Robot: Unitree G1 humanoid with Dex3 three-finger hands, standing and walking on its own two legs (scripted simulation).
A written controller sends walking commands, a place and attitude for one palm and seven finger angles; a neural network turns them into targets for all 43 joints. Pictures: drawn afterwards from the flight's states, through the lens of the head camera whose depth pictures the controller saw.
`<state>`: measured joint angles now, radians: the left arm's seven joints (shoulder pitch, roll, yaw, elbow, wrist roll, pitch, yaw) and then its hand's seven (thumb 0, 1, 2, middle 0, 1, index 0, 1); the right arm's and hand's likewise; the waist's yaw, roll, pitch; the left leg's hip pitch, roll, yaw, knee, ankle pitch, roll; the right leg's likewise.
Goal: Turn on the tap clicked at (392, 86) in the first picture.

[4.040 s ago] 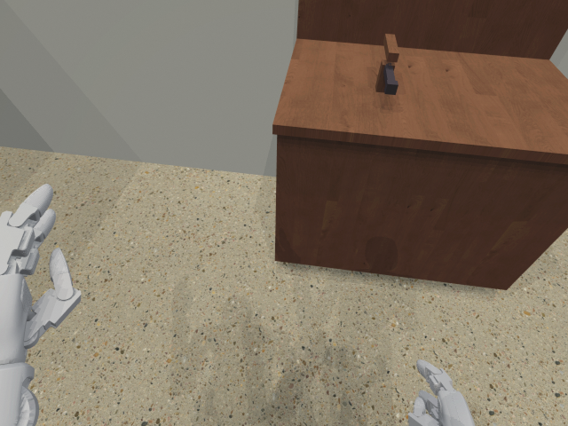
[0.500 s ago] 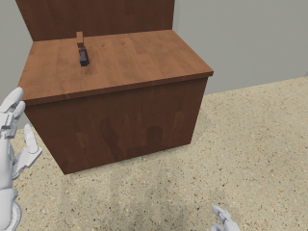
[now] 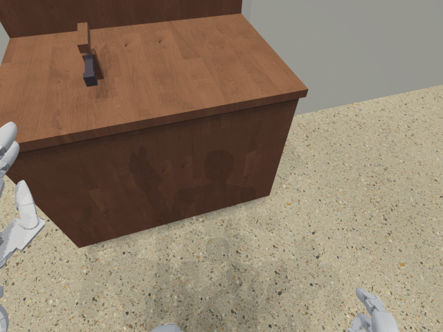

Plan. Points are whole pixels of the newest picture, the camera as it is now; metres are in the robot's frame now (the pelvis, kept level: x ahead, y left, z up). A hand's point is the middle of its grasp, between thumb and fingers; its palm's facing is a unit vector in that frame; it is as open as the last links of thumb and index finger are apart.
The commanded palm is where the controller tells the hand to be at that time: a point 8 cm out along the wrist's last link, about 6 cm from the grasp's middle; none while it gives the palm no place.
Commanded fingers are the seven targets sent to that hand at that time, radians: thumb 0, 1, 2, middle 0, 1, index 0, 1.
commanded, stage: take the last steps up to it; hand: left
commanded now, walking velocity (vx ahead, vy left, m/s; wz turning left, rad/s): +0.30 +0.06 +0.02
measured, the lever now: (90, 79) +0.70 +0.39 +0.05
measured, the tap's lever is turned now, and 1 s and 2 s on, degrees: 0 0 0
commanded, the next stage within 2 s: come to a stop and stand still in 1.24 s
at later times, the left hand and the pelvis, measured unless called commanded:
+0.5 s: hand (80, 159) +0.32 +0.23 +0.17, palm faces +0.43 -0.77 -0.47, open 7.4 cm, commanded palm +0.26 +0.27 +0.18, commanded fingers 0.00 0.90 0.90 -0.20 -0.30 -0.20 -0.30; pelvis +0.10 -0.01 -0.02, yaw +0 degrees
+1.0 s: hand (81, 113) +0.42 +0.27 +0.17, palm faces +0.46 -0.82 -0.34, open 7.4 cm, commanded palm +0.36 +0.30 +0.18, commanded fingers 0.00 0.90 0.90 -0.20 -0.30 -0.20 -0.30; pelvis +0.20 +0.02 -0.01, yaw +0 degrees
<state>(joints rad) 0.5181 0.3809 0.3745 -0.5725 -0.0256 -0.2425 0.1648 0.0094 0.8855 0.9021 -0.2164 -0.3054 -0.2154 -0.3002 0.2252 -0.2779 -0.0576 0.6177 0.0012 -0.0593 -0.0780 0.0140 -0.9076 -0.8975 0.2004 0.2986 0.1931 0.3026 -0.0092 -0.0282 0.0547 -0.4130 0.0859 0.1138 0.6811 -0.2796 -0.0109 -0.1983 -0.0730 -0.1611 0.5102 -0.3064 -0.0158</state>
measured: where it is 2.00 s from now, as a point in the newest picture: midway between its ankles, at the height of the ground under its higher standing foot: (216, 331)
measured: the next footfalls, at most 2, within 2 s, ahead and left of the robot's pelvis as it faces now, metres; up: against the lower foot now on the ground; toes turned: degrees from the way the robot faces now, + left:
left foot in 0.06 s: +0.11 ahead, +0.14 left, +0.00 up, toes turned +8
right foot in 0.44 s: +0.19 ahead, -0.10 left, +0.00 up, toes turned -10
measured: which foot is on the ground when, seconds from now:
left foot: up 0.00-0.04, down 0.06-0.44, up 0.46-0.90, down 0.92-1.00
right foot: down 0.00-0.06, up 0.08-0.42, down 0.44-0.92, up 0.94-1.00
